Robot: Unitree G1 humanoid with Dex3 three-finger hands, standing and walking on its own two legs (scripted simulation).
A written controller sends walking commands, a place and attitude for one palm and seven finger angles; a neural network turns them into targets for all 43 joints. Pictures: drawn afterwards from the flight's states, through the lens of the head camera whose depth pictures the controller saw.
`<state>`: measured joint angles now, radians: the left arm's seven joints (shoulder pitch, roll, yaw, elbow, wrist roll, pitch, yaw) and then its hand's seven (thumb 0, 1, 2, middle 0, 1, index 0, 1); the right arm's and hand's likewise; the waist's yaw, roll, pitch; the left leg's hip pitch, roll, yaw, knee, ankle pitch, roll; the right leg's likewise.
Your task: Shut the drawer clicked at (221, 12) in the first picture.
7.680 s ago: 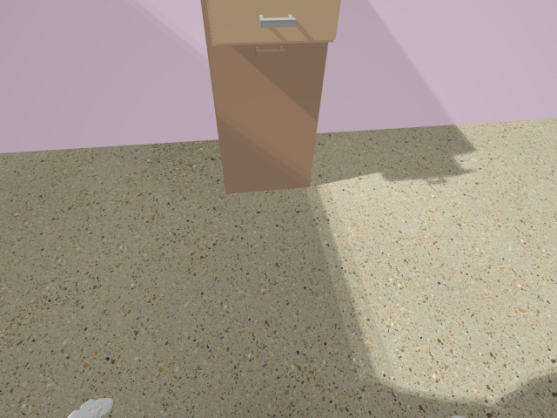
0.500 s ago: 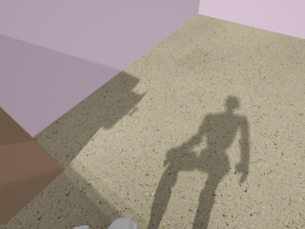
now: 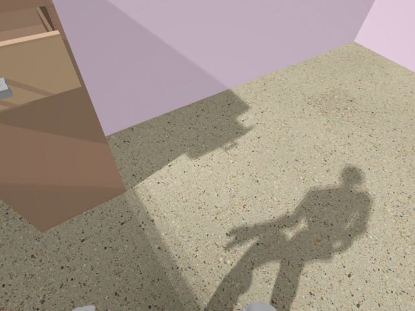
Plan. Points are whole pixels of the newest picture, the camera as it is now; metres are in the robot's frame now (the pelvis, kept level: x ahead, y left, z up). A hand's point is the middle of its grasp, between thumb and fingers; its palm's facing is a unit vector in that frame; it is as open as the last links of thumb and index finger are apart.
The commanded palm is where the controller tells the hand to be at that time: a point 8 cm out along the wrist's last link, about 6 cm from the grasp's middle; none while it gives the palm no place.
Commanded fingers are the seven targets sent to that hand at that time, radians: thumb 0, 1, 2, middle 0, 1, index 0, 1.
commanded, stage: turn to face it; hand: left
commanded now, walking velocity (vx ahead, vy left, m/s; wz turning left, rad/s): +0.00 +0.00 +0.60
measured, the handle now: out of the picture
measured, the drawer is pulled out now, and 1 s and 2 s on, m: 0.16 0.16 0.16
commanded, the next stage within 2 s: take the last steps up to it in 0.92 s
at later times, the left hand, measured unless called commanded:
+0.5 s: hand out of the picture +0.01 +0.15 -0.14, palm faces +0.31 -0.91 -0.28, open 7.4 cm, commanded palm none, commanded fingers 0.00 0.90 0.90 -0.20 -0.30 -0.20 -0.30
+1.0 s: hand out of the picture -0.09 +0.20 -0.17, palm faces +0.54 -0.81 -0.25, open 7.4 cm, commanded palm none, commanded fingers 0.00 0.90 0.90 -0.20 -0.30 -0.20 -0.30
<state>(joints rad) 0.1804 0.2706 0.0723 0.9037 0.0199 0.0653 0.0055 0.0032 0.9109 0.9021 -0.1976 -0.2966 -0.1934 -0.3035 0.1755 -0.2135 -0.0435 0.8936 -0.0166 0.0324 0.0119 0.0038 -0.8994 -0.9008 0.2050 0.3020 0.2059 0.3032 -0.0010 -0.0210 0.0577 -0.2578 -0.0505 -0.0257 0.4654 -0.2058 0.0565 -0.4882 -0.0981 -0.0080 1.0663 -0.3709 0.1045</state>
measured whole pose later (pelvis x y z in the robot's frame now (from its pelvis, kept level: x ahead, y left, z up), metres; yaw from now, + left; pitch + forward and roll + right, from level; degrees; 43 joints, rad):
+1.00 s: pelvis -0.04 -0.02 +0.00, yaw +30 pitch -2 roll +0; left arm 0.21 0.24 0.05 0.95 0.01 0.07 0.01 0.00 0.91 0.90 -0.20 -0.30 -0.19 -0.30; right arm 0.17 -0.18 -0.02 0.93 -0.02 0.02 0.00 0.00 -0.90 -0.90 0.21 0.30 0.21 0.30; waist 0.01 -0.02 0.06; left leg -0.19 -0.03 0.00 0.45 -0.22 0.04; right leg -0.43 -0.09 -0.03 1.01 -0.41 0.09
